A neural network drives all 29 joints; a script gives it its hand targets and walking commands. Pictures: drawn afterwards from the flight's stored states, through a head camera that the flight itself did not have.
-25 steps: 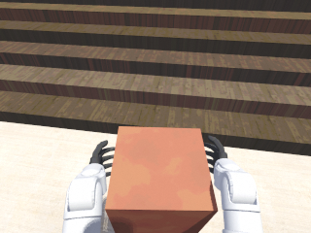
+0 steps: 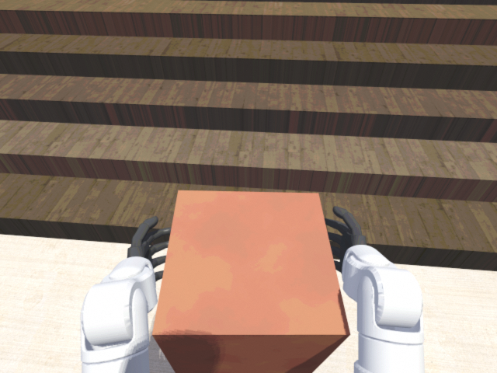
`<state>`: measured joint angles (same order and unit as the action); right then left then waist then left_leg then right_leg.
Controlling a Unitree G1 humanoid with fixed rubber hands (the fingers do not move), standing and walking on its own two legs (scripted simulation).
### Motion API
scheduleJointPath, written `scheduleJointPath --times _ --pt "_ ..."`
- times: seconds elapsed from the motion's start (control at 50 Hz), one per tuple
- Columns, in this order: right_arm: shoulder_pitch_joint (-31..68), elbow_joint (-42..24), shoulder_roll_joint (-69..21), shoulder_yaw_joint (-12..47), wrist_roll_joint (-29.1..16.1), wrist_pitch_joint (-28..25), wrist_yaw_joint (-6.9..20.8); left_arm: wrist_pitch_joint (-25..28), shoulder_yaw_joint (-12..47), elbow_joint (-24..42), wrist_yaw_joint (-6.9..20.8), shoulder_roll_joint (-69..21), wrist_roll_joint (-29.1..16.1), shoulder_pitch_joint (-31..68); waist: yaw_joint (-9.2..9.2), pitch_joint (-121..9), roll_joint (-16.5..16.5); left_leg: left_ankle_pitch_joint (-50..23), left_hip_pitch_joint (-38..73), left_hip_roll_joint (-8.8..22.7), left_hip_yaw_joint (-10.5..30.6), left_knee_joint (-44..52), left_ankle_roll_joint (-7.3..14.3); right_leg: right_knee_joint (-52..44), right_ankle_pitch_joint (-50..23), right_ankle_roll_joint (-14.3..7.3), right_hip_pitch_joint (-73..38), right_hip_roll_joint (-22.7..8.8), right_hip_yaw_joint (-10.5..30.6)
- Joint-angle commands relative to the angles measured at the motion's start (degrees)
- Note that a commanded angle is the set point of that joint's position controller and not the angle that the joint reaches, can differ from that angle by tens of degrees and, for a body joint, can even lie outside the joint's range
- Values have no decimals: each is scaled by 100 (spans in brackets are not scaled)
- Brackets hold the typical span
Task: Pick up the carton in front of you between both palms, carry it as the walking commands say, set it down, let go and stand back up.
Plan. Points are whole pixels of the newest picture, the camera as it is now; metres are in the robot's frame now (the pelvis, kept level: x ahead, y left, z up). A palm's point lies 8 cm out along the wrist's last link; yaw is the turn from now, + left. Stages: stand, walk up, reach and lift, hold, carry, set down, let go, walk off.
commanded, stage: carry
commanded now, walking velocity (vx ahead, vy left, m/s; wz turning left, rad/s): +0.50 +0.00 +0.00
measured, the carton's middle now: (246, 291) +0.26 +0.00 +0.02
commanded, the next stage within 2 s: none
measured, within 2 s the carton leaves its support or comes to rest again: neither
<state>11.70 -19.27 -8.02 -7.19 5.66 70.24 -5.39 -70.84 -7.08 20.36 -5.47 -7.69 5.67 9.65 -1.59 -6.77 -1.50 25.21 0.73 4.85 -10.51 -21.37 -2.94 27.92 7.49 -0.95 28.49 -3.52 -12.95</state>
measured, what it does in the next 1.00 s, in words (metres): walks ahead: left foot, then right foot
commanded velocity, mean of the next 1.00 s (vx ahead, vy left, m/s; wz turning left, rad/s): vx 0.50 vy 0.00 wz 0.00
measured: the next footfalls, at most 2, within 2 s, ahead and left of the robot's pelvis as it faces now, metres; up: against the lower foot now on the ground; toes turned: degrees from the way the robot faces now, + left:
left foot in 0.46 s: +0.49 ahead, +0.10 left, +0.00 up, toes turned +11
right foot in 0.92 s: +0.74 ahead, -0.07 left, +0.00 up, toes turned -6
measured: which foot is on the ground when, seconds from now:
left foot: down 0.00-0.02, up 0.04-0.44, down 0.46-0.92, up 0.94-1.00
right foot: down 0.00-0.50, up 0.52-0.90, down 0.92-1.00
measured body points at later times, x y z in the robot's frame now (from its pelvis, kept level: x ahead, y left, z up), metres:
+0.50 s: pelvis +0.33 +0.01 -0.01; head +0.34 +0.02 +0.44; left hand +0.64 +0.16 +0.11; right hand +0.64 -0.14 +0.12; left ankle +0.45 +0.10 -0.73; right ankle +0.13 -0.09 -0.71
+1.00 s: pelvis +0.64 -0.01 -0.01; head +0.70 -0.02 +0.44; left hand +1.04 +0.15 +0.15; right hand +1.05 -0.15 +0.14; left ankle +0.50 +0.10 -0.61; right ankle +0.70 -0.07 -0.73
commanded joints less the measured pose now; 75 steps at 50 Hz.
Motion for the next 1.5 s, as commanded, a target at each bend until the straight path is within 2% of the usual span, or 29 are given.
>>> scheduleJointPath --times 0.0,0.02,0.04,0.1,0.36,0.44,0.46,0.48,0.5,0.56,0.78,0.86,0.88,0.9,0.92,0.94,0.96,1.0,1.1,1.18,1.24,1.26,1.28,1.32,1.34,1.36,1.38,1.42,1.48 --pt "2398 -66 -4815 4122 -2269 104 1494 23 3929 44 1424 -4827 -2128 2504 342 -1376 382 -2265 -1957 286 -320 -2497 225 -597 1183 -201 -3428 -606 1119" --pt "2521 -185 -4912 4184 -2293 131 1494 71 3904 -99 1448 -4806 -2075 2522 332 -1678 1863 -289 -3618 -450 -90 -4209 -30 -1446 1853 -1012 -4510 -2157 3889" --pt "2519 -134 -4964 4202 -2277 111 1509 108 3958 -72 1455 -5001 -2131 2478 297 -1594 1673 187 -4196 -265 690 -5034 180 -1631 1082 -1223 -4366 -2330 4276" --pt "2562 -258 -5389 4301 -2327 -100 1544 288 4174 340 1491 -5538 -2281 2802 272 -1546 372 -540 -4117 374 1017 -4835 444 -1418 -486 -871 -3663 -1876 2715" --pt "2705 -858 -4699 4355 -2208 -200 1268 294 4303 980 1496 -4493 -2494 3134 296 -582 1030 -2363 -3342 -168 -120 -981 476 -1485 -1800 -549 -3380 -979 412" --pt "3481 -591 -3817 4073 -2331 96 1209 13 4089 831 1272 -3694 -2412 3969 37 -1213 621 -1821 -946 -715 -632 -613 634 760 -2577 -204 -2744 -553 -191" --pt "3650 -408 -3611 3929 -2336 190 1192 -88 3981 677 1220 -3488 -2380 4239 -176 -1617 75 -1159 149 111 484 -541 748 2069 -1145 -54 -1807 -431 -101" --pt "4030 -143 -3309 3776 -2299 229 1188 -216 3967 604 1176 -3545 -2493 4655 -196 -2115 -1449 40 1379 1689 3392 131 1619 3890 721 163 3 343 145" --pt "4206 24 -3526 3743 -2459 310 1175 -287 3835 452 1144 -3479 -2507 4912 -194 -1895 -1591 -482 1443 1833 4117 663 1773 4816 2119 19 991 520 860" --pt "5196 5 -4076 3711 -2745 411 1178 -345 3671 60 1084 -4006 -2665 5666 -126 -1738 -208 -2550 663 1486 2434 171 1409 4704 1340 -260 1188 -174 1368" --pt "7238 1512 -4539 3113 -2942 573 1182 -485 3082 -1400 888 -4426 -2573 7665 -223 -1701 -742 -4017 553 718 522 -77 1309 1416 21 -118 837 222 501" --pt "7536 2062 -4815 2804 -2842 625 1133 -529 2718 -1925 958 -4637 -2560 7966 284 -2111 -581 -5673 141 437 -125 -1989 978 75 -768 -365 -1060 727 38" --pt "7630 2159 -4885 2756 -2814 626 1118 -533 2611 -2053 986 -4676 -2538 7968 655 -2332 -201 -4934 -721 229 -138 -3023 749 -272 -1349 -360 -2416 526 144" --pt "7755 2337 -4843 2665 -2707 622 1106 -543 2499 -2228 1029 -4715 -2561 7891 806 -2355 493 -2568 -2209 -58 196 -3990 601 20 -2895 -329 -3781 -454 1447" --pt "7620 2547 -4942 2536 -2640 677 1094 -532 2395 -2361 1047 -4567 -2511 7989 524 -2646 1870 267 -3581 -825 488 -5495 419 179 -5179 -1033 -4829 -1618 3454" --pt "7631 2607 -5042 2405 -2559 688 1054 -545 2302 -2414 1066 -4627 -2527 8001 634 -3149 1825 469 -4444 -805 959 -6789 484 -61 -3766 -1844 -5346 -2105 4081" --pt "7801 2399 -5072 2322 -2481 676 1014 -510 2339 -2231 1116 -5013 -2674 8133 653 -3036 1384 127 -4884 -515 1213 -7011 622 -279 -2071 -1834 -5052 -1792 4015" --pt "8206 1914 -5353 2415 -2465 613 928 -436 2502 -1397 1168 -5447 -2934 8868 517 -2416 653 -402 -5237 -368 1156 -6785 649 -418 -1796 -1397 -4464 -1403 3322" --pt "7352 1235 -5129 2634 -2052 417 655 -360 2820 -284 1053 -5247 -2962 8524 682 -2561 847 -112 -6624 -426 700 -7902 783 -194 -2895 -1296 -5354 -1294 2655" --pt "7078 935 -4684 2989 -1916 371 603 -329 3236 -85 1080 -4775 -2984 8162 936 -2194 700 803 -8606 -167 684 -9209 961 -410 -2217 -1466 -6123 -1491 2838" --pt "7007 1098 -4411 3076 -1852 409 620 -360 3378 -364 1222 -4691 -3098 8062 524 -1661 420 663 -6360 -68 136 -6176 971 -1396 -2960 -1122 -3868 -752 1604" --pt "6975 1246 -4413 3092 -1842 432 621 -377 3352 -505 1256 -4690 -3089 8063 451 -1524 556 115 -4683 -406 -208 -4700 1054 -1693 -4303 -1012 -2733 -519 1114" --pt "6863 1440 -4504 3133 -1866 452 645 -408 3287 -680 1281 -4706 -3034 7981 222 -2065 1272 -603 -3336 -969 -752 -4646 1171 -1093 -7638 -1023 -2427 -598 680" --pt "6936 1375 -4857 3313 -2164 399 739 -385 3287 -825 1337 -4793 -2957 7885 -1012 -3426 1689 -1827 -1154 -1200 -422 -2944 1066 1443 -9242 -613 -2944 -773 545" --pt "7045 1264 -5003 3373 -2316 327 820 -327 3281 -773 1349 -4865 -2872 7982 -1267 -3771 809 -2760 22 -1058 505 -1519 983 3247 -6595 -354 -2339 -423 856" --pt "7096 1299 -5205 3570 -2470 231 881 -279 3184 -767 1338 -5105 -2738 7799 -645 -4724 -1947 -6202 2227 1451 4927 -1024 2459 6226 1164 184 209 1217 1514" --pt "6820 1457 -5573 3645 -2779 245 968 -267 3041 -939 1277 -4660 -2464 7570 -743 -5030 -1049 -6313 2003 1256 5225 -1273 2783 7872 907 -112 340 1297 2655" --pt "7543 1000 -5810 3779 -3121 166 1079 -196 2800 -932 1152 -4683 -2163 7513 -471 -3840 -195 -4670 1536 1045 4255 -1299 2149 8028 999 -319 1513 830 2322" --pt "7894 892 -6009 3894 -3456 116 1216 -107 2597 -958 986 -4441 -1805 7377 -470 -2697 -88 -3101 1259 794 3426 -538 1763 7666 955 -412 2357 606 1682"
